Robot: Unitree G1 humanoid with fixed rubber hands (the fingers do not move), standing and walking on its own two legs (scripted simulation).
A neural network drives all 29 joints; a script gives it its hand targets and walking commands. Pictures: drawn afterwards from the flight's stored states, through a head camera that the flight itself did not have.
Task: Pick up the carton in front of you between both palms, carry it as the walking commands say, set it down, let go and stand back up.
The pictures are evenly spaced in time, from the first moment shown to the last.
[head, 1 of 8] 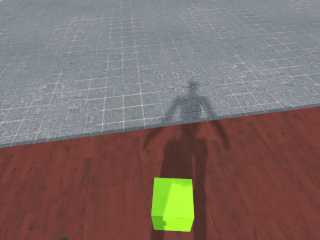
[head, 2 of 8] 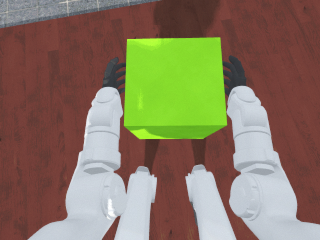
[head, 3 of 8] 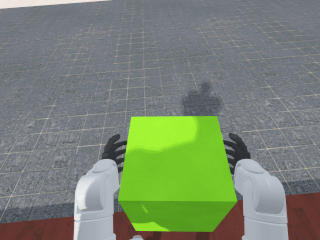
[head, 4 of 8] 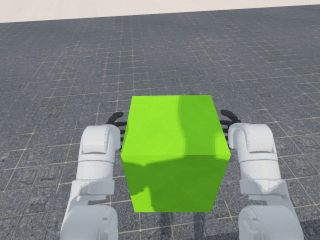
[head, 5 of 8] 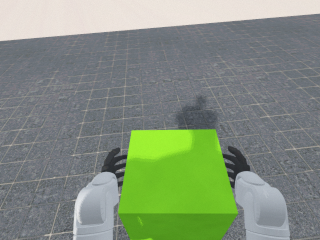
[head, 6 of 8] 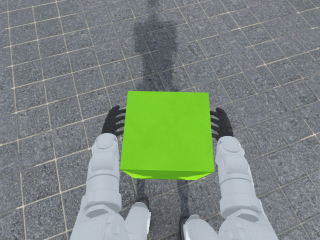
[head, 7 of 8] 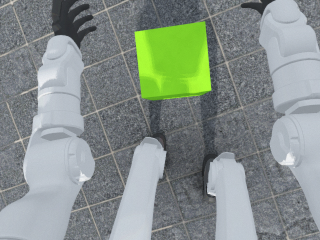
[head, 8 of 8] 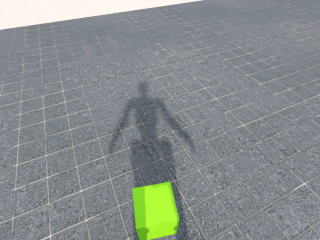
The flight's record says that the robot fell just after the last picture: no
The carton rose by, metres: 0.70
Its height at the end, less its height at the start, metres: -0.09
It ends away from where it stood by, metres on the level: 2.17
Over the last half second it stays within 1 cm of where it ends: yes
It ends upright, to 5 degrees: yes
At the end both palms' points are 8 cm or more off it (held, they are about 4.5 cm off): yes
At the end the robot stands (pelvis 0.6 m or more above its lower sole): yes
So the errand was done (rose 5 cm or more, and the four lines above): yes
